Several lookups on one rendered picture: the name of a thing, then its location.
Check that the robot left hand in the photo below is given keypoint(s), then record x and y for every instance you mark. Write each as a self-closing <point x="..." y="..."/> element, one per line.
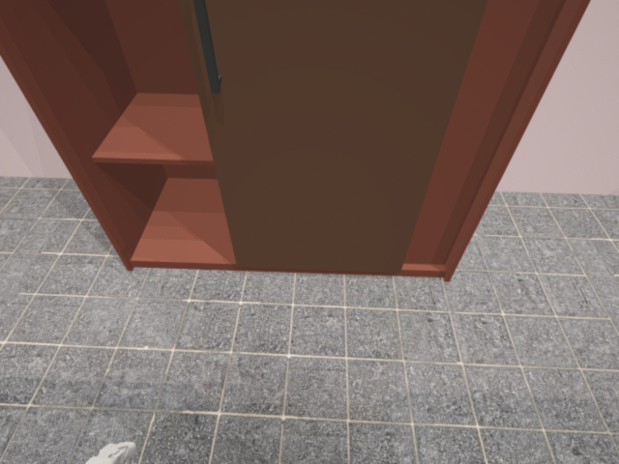
<point x="113" y="454"/>

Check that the wardrobe door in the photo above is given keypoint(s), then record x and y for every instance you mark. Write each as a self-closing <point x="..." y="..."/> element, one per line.
<point x="329" y="122"/>
<point x="509" y="44"/>

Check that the handle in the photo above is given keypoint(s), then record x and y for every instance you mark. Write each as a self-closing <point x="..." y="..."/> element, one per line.
<point x="207" y="45"/>

